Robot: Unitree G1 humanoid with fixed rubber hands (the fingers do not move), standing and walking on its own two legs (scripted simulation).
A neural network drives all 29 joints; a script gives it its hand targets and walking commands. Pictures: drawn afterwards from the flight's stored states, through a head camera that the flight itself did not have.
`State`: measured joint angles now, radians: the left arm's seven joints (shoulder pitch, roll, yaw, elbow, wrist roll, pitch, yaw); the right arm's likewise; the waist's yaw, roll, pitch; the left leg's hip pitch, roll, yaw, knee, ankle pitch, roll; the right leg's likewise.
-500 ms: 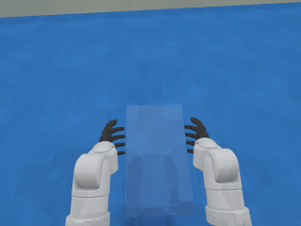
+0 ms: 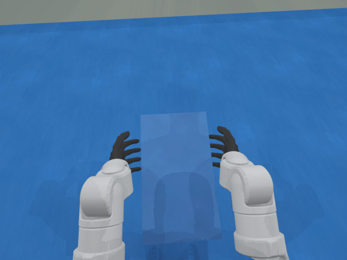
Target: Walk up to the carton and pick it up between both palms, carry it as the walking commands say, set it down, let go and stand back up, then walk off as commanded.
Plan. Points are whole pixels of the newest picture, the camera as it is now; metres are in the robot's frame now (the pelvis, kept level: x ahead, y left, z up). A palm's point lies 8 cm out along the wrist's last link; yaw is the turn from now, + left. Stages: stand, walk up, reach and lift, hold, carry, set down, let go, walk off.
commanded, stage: carry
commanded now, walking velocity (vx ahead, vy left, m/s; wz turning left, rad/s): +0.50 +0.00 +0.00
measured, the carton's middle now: (175, 178) +0.31 +0.01 +0.00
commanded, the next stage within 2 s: none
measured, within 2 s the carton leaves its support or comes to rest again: neither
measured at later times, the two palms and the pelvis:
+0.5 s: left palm (138, 63) +0.63 +0.13 +0.10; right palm (213, 64) +0.65 -0.10 +0.09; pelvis +0.34 -0.01 +0.01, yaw +4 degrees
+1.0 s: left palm (144, 25) +0.86 +0.13 +0.11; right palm (207, 28) +0.86 -0.10 +0.11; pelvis +0.56 +0.01 +0.02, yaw +3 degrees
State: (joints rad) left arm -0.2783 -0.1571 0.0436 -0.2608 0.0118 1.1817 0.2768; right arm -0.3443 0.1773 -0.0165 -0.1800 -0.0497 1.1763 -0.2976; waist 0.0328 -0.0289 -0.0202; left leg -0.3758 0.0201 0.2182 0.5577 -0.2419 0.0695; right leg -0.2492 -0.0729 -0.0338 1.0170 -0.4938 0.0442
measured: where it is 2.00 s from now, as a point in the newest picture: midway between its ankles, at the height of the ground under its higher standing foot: (179, 156)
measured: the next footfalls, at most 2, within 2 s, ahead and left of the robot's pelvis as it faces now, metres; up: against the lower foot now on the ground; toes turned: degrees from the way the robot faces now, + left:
right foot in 0.22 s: +0.26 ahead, -0.12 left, +0.00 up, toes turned -7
left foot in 0.56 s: +0.54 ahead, +0.11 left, +0.00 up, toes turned +13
